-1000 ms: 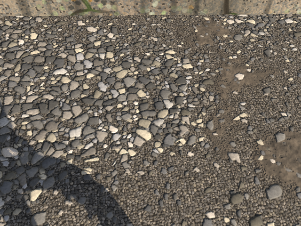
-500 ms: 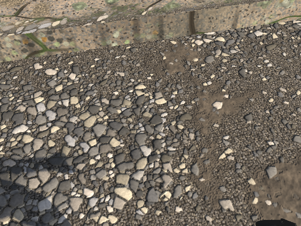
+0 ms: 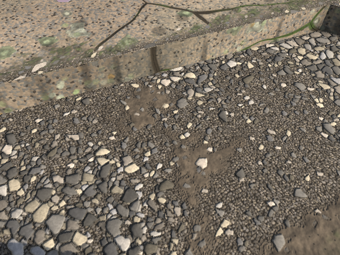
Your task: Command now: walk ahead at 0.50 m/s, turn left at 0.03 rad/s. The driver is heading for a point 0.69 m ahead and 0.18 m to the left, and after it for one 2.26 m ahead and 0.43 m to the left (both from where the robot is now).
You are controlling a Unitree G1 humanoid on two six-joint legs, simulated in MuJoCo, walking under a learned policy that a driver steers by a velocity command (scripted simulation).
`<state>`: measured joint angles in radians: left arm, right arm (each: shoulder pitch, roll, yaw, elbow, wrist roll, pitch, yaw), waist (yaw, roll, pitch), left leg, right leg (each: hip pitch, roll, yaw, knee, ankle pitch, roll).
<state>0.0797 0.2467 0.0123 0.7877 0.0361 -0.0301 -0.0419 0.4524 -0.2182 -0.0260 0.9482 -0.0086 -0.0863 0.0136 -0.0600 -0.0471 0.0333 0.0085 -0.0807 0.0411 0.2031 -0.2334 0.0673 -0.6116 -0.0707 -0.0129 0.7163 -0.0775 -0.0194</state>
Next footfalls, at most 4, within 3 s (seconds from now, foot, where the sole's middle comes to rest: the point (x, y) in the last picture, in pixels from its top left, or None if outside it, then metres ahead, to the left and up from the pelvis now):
0.14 right None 0.24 -0.11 -0.78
0.68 left None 0.46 0.13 -0.78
1.18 right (130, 186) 0.77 0.14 -0.78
1.74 left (93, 212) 0.66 0.29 -0.78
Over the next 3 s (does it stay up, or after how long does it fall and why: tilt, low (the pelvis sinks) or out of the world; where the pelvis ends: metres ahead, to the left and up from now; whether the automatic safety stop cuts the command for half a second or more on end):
stays up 0.90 0.25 0.00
